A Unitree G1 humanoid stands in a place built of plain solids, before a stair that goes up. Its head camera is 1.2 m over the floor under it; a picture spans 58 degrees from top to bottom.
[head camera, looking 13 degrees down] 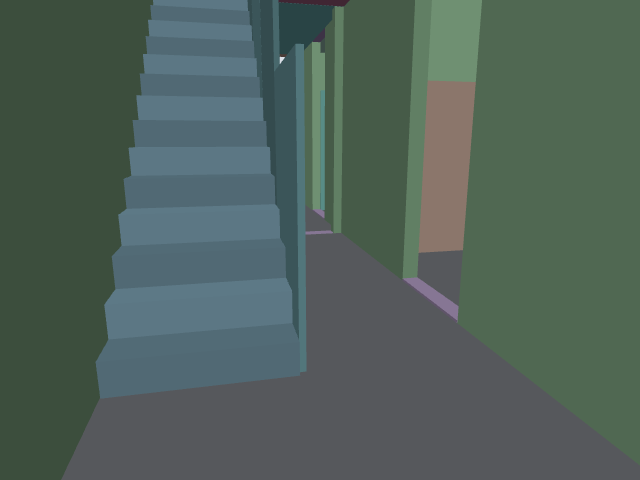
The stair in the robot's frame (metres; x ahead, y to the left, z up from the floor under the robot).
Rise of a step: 0.19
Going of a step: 0.24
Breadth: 0.97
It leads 12 degrees to the left of straight ahead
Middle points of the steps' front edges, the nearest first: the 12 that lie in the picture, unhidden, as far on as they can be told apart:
1.94 0.58 0.19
2.18 0.63 0.38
2.41 0.68 0.58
2.65 0.73 0.77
2.88 0.78 0.96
3.12 0.83 1.15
3.35 0.89 1.34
3.59 0.94 1.53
3.82 0.99 1.73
4.06 1.04 1.92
4.29 1.09 2.11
4.53 1.14 2.30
